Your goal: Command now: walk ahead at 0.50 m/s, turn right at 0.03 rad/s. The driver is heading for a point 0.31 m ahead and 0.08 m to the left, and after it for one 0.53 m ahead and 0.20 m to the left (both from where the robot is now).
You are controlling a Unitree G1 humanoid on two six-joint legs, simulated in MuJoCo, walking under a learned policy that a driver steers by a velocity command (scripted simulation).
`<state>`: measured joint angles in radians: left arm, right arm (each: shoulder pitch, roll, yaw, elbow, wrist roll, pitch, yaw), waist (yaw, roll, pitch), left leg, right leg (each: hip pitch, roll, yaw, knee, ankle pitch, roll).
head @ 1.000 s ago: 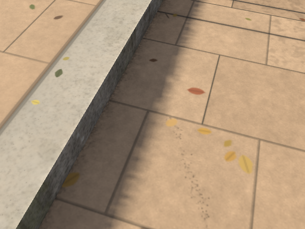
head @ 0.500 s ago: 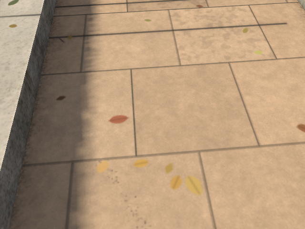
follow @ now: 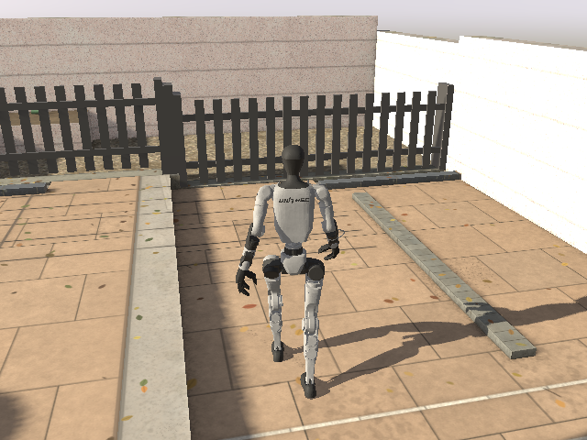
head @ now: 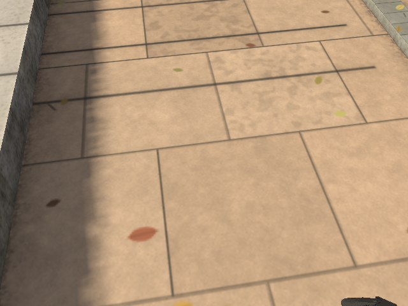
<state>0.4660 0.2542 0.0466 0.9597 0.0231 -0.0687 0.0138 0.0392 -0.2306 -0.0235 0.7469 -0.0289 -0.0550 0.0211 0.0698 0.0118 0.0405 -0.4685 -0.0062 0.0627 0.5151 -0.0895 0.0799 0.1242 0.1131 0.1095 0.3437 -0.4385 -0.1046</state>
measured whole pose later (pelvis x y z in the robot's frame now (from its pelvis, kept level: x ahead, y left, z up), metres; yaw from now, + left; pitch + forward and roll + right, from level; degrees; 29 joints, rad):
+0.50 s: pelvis +0.22 +0.00 +0.01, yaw +14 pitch +1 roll +1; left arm 0.09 0.24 0.00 0.75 0.02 -0.06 0.02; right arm 0.36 -0.28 -0.07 0.85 0.00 -0.01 -0.01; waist -0.07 0.00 0.06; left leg -0.19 -0.14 -0.15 0.63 -0.42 0.05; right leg -0.40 0.02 0.03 0.52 -0.10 -0.03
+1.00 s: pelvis +0.21 +0.02 +0.01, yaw +32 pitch +0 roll -2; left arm 0.21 0.30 0.06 0.74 0.02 0.06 0.02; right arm 0.22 -0.27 -0.05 0.70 -0.02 0.06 0.02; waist 0.01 -0.04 0.05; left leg -0.27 -0.03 -0.01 0.57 -0.30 0.06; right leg -0.46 -0.05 -0.07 0.88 -0.44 0.03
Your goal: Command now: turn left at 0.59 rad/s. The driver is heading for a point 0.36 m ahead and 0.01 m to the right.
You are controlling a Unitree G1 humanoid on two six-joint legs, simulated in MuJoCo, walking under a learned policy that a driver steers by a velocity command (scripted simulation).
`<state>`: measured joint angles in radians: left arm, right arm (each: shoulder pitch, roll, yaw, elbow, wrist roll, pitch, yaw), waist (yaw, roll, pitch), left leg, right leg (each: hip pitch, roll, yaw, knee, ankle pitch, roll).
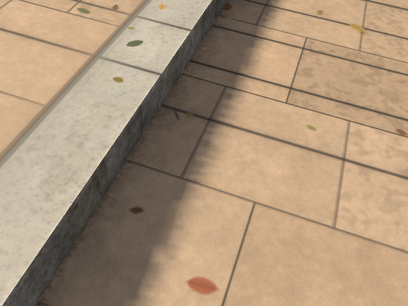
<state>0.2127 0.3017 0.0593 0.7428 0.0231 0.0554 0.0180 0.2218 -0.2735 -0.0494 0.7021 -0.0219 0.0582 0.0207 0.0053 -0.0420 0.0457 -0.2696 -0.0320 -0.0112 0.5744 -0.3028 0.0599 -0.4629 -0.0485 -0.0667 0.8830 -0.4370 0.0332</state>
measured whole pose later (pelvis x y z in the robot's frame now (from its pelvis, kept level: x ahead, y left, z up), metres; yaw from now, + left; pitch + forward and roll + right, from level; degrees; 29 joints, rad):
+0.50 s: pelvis +0.00 -0.02 +0.01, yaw +11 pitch +0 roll +1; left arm 0.21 0.24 0.01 0.72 0.02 0.01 0.02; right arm 0.21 -0.28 -0.05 0.75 -0.01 0.05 0.00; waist 0.00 0.05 0.04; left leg -0.33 -0.12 -0.13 0.74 -0.44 0.01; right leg -0.20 0.03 0.00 0.45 -0.24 -0.04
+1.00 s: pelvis -0.02 +0.00 +0.01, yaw +11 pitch -2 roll +0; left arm 0.22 0.25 0.02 0.95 0.01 0.01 0.01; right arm 0.20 -0.23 0.00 0.97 -0.01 0.00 -0.03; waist 0.01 -0.01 0.04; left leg -0.12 -0.05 -0.06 0.39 -0.23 0.03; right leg -0.16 0.01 0.01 0.38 -0.18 0.00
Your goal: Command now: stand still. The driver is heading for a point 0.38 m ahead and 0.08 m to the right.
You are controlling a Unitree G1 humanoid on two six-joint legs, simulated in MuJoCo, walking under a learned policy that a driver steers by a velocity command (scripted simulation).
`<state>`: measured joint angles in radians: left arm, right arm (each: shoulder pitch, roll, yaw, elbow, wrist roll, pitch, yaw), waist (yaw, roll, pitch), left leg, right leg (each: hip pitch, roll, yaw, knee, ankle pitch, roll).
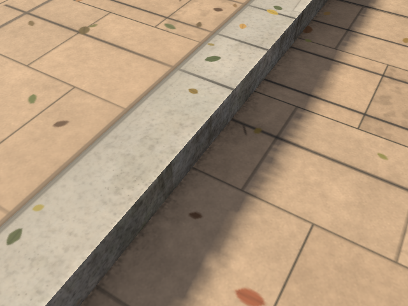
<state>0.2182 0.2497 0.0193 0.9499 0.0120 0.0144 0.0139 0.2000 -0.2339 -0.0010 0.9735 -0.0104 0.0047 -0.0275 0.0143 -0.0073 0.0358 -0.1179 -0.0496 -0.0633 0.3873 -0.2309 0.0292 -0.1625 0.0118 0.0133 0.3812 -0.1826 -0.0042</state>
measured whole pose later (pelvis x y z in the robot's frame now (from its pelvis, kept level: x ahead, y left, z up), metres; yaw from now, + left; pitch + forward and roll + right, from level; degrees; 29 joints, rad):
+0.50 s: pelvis +0.02 +0.00 +0.00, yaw +0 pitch -1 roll +0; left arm 0.29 0.20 0.01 1.10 0.03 0.01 0.01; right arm 0.31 -0.21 -0.01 1.11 -0.01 0.01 -0.03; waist 0.00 0.00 -0.01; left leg -0.13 -0.06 -0.06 0.43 -0.32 0.07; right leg -0.24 0.01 0.00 0.58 -0.40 -0.05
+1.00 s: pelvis +0.21 -0.03 -0.02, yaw -1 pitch +1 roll +0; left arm 0.50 0.14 -0.01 1.14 0.02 -0.10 0.02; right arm 0.00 -0.19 -0.01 0.95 -0.02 -0.05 0.01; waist 0.06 0.02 0.07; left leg -0.53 -0.03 0.11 0.58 -0.06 0.07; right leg 0.12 0.06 -0.03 0.29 -0.41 -0.06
